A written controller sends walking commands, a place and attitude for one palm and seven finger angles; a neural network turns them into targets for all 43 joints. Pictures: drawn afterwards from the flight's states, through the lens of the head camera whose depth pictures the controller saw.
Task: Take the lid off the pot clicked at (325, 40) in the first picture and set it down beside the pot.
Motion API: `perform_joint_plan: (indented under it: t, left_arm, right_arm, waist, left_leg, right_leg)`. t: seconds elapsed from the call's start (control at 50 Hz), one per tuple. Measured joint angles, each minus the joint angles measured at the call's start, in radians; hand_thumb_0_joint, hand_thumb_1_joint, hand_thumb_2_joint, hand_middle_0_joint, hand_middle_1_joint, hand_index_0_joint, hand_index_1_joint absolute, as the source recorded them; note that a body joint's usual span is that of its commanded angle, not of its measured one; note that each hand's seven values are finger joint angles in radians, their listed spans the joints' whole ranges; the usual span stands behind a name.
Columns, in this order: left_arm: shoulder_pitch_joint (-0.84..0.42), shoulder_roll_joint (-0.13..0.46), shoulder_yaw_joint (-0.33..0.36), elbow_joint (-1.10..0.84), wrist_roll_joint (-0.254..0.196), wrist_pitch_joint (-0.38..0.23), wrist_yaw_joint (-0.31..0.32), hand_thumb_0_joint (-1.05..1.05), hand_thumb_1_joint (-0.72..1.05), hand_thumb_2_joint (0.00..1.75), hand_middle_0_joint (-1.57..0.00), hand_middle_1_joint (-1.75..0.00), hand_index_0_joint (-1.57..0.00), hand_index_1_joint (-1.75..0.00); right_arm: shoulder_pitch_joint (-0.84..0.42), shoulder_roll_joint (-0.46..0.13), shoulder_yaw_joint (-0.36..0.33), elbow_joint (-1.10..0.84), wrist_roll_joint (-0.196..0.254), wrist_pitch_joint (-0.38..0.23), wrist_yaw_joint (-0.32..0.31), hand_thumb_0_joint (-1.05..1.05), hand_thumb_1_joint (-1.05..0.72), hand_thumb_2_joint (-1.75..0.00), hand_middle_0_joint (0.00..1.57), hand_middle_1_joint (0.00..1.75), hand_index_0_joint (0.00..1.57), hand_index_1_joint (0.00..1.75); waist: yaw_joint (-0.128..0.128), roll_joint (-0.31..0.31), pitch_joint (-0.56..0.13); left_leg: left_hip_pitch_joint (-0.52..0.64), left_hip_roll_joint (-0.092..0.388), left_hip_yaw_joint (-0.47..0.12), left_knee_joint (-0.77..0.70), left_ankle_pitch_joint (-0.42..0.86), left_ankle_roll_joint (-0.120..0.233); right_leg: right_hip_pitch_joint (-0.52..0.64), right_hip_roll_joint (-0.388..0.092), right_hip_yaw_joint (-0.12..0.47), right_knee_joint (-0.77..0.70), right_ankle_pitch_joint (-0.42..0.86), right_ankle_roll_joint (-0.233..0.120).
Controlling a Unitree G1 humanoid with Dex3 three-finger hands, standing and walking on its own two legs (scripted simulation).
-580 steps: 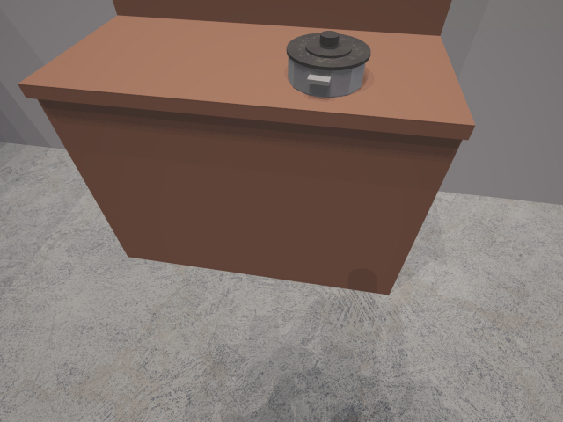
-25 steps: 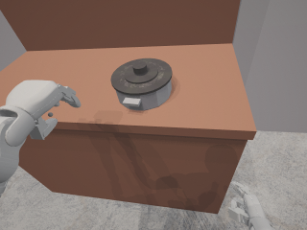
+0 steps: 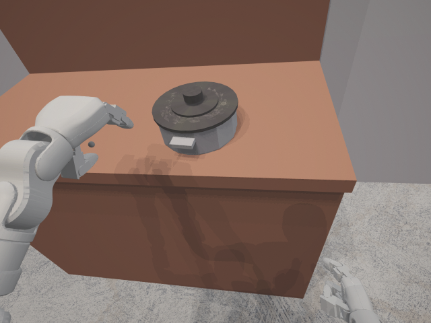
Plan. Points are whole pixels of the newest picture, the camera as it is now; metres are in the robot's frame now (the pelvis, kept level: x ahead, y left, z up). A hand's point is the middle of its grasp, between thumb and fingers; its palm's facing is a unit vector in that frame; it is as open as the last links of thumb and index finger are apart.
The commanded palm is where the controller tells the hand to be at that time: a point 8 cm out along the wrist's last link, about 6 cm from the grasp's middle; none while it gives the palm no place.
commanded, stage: move the open hand above the knob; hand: left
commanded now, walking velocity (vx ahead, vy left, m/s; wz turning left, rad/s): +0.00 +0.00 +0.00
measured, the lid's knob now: (192, 94) +0.56 +0.12 +0.16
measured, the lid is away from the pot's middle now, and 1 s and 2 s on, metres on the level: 0.00 0.00 0.00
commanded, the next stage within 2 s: none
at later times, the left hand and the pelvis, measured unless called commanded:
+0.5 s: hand (118, 114) +0.39 +0.21 +0.23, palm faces -0.06 -0.04 -1.00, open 10.0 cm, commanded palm +0.36 +0.20 +0.29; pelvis +0.02 +0.00 +0.00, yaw +0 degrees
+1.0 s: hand (150, 82) +0.46 +0.17 +0.25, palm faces -0.06 +0.00 -1.00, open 9.9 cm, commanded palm +0.44 +0.16 +0.29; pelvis +0.03 -0.01 +0.00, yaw +0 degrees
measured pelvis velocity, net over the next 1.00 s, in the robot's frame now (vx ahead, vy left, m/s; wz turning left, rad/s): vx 0.03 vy -0.01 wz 0.01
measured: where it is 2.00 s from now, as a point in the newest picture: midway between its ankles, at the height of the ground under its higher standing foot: outside the picture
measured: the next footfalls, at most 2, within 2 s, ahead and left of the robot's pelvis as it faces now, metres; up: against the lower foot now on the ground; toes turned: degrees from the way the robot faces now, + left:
none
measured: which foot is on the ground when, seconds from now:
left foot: down 0.00-1.00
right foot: down 0.00-1.00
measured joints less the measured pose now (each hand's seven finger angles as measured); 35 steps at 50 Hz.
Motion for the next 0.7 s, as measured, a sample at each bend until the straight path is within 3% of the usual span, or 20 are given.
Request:
perform_joint_plan:
  t: [0.1,0.2,0.24,0.3,0.36,0.44,0.5,0.54,0.6,0.64,0.7]
  left_arm:
    - [-0.086,0.015,0.016,0.066,-0.003,0.014,0.01,0.0,-0.39,1.72,-0.9,-0.09,-0.9,-0.08]
    - [-0.102,-0.054,-0.014,0.099,0.001,0.082,0.0,0.0,-0.39,1.72,-0.89,-0.08,-0.89,-0.08]
    - [-0.092,-0.073,-0.06,0.069,0.007,0.075,-0.005,0.0,-0.39,1.72,-0.89,-0.08,-0.89,-0.08]
    - [-0.137,-0.057,-0.12,0.079,0.024,0.04,-0.003,0.0,-0.39,1.72,-0.89,-0.08,-0.9,-0.08]
    - [-0.231,-0.028,-0.116,0.17,0.034,0.035,0.01,0.0,-0.39,1.72,-0.9,-0.09,-0.9,-0.08]
    - [-0.296,-0.055,-0.06,0.275,0.035,0.106,0.009,0.0,-0.39,1.72,-0.89,-0.08,-0.9,-0.08]
    - [-0.242,-0.097,-0.087,0.223,0.036,0.147,-0.013,0.0,-0.39,1.72,-0.89,-0.08,-0.89,-0.08]
    - [-0.217,-0.117,-0.134,0.176,0.034,0.137,-0.024,0.0,-0.39,1.72,-0.89,-0.08,-0.89,-0.08]
    - [-0.245,-0.103,-0.186,0.154,0.039,0.093,-0.03,0.0,-0.39,1.72,-0.89,-0.08,-0.89,-0.08]
    - [-0.299,-0.081,-0.18,0.193,0.039,0.078,-0.019,0.0,-0.39,1.72,-0.9,-0.08,-0.9,-0.08]
    - [-0.39,-0.08,-0.133,0.311,0.042,0.108,0.0,0.0,-0.39,1.72,-0.9,-0.09,-0.9,-0.08]
  right_arm:
    - [-0.015,0.0,0.001,0.014,0.001,0.012,0.004,0.01,-0.91,-0.89,0.2,0.3,0.2,0.3]
    - [-0.013,-0.005,-0.005,-0.006,0.016,0.028,0.023,0.01,-0.91,-0.89,0.2,0.3,0.2,0.3]
    - [-0.016,-0.005,-0.001,-0.006,0.014,0.024,0.02,0.01,-0.91,-0.89,0.2,0.3,0.2,0.3]
    - [-0.032,0.002,0.01,0.014,0.003,0.016,0.003,0.01,-0.91,-0.89,0.2,0.3,0.2,0.3]
    - [-0.04,0.009,0.015,0.028,-0.001,0.018,-0.002,0.01,-0.91,-0.89,0.2,0.3,0.2,0.3]
    - [-0.023,0.006,0.004,0.017,0.01,0.045,0.024,0.01,-0.91,-0.89,0.2,0.3,0.2,0.3]
    - [-0.006,-0.006,-0.004,0.003,0.017,0.067,0.042,0.01,-0.91,-0.89,0.2,0.3,0.2,0.3]
    - [-0.007,-0.011,-0.003,0.005,0.018,0.069,0.039,0.01,-0.91,-0.89,0.2,0.3,0.2,0.3]
    - [-0.023,-0.008,0.004,0.023,0.007,0.055,0.018,0.01,-0.91,-0.89,0.2,0.3,0.2,0.3]
    - [-0.029,-0.004,0.005,0.032,0.003,0.047,0.01,0.01,-0.91,-0.89,0.2,0.3,0.2,0.3]
    - [-0.025,0.002,0.003,0.035,0.007,0.055,0.017,0.01,-0.91,-0.89,0.2,0.3,0.2,0.3]
  waist:
    - [0.002,0.002,-0.008]
    - [0.004,0.007,-0.011]
    - [0.002,0.004,-0.005]
    - [-0.004,-0.005,0.004]
    - [-0.013,-0.01,0.001]
    - [-0.02,-0.006,-0.021]
    - [-0.019,0.003,-0.031]
    - [-0.022,0.003,-0.023]
    - [-0.028,-0.005,-0.004]
    - [-0.034,-0.007,-0.001]
    - [-0.036,-0.011,-0.019]
  left_leg:
    - [-0.003,0.0,-0.006,0.001,-0.004,-0.002]
    - [-0.013,-0.002,-0.008,-0.001,-0.004,-0.002]
    - [-0.013,-0.003,-0.01,0.004,-0.008,-0.001]
    - [-0.007,-0.004,-0.012,0.006,-0.014,-0.002]
    - [-0.009,-0.001,-0.014,0.004,-0.016,-0.006]
    - [-0.021,0.0,-0.011,-0.005,-0.015,-0.007]
    - [-0.019,0.0,-0.006,-0.006,-0.022,-0.004]
    - [-0.015,-0.003,-0.008,0.001,-0.029,-0.002]
    - [-0.002,-0.004,-0.007,0.003,-0.035,-0.002]
    - [0.001,-0.003,-0.007,0.0,-0.035,-0.003]
    - [-0.007,-0.002,-0.003,-0.011,-0.03,-0.006]
  right_leg:
    - [0.001,0.0,-0.006,-0.004,-0.003,-0.001]
    - [-0.009,-0.002,-0.008,-0.004,-0.005,0.0]
    - [-0.008,-0.003,-0.01,0.0,-0.01,0.0]
    - [-0.002,-0.003,-0.012,0.003,-0.017,-0.003]
    - [-0.003,-0.001,-0.013,0.0,-0.018,-0.006]
    - [-0.017,0.001,-0.009,-0.007,-0.018,-0.006]
    - [-0.017,0.001,-0.004,-0.009,-0.022,-0.003]
    - [-0.011,-0.002,-0.006,-0.002,-0.03,-0.002]
    - [0.0,-0.003,-0.005,0.003,-0.037,-0.003]
    - [0.003,-0.002,-0.004,-0.001,-0.037,-0.005]
    - [-0.01,-0.001,0.0,-0.005,-0.034,-0.005]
